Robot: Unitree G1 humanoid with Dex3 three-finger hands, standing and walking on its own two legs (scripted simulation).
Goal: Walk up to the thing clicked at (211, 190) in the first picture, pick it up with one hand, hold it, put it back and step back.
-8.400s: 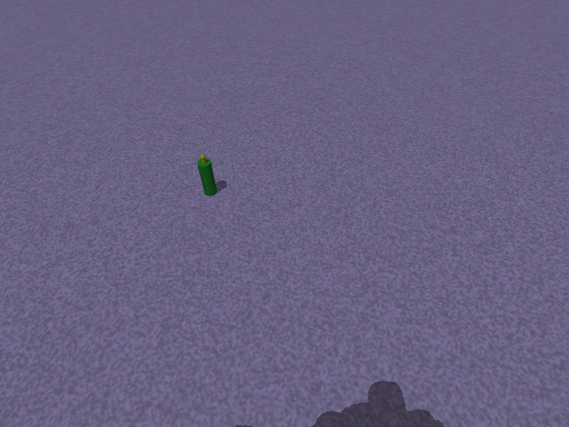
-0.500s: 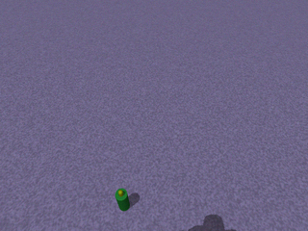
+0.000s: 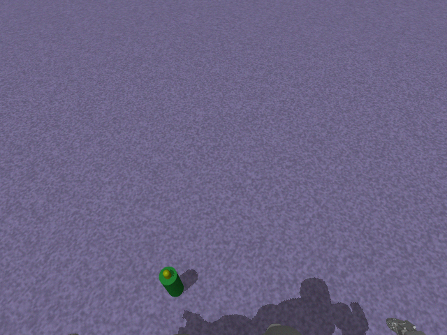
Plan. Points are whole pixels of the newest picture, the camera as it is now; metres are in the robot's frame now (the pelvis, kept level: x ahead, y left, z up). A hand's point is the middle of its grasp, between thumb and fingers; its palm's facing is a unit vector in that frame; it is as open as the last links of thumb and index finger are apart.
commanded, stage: walk up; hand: left
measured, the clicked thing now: (171, 281) +0.38 +0.22 -0.63
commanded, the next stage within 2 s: stand in 1.56 s
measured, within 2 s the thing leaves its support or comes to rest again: neither
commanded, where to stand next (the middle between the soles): +0.03 +0.02 m, yaw -1 degrees
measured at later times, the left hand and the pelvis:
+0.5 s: hand out of the picture +0.02 +0.29 -0.15, palm faces +0.02 -0.93 -0.37, open 7.4 cm; pelvis -0.04 +0.01 +0.00, yaw +0 degrees
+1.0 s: hand out of the picture +0.06 +0.26 -0.13, palm faces -0.02 -0.92 -0.40, open 7.4 cm; pelvis -0.02 -0.01 +0.01, yaw +1 degrees
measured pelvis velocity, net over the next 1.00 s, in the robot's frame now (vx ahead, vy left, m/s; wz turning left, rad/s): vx -0.02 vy -0.01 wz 0.01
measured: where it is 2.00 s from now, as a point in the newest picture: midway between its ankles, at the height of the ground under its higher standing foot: outside the picture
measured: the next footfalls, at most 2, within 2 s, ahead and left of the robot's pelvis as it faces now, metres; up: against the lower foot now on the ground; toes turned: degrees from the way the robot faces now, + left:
left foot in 0.26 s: +0.01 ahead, +0.13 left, +0.00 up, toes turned +1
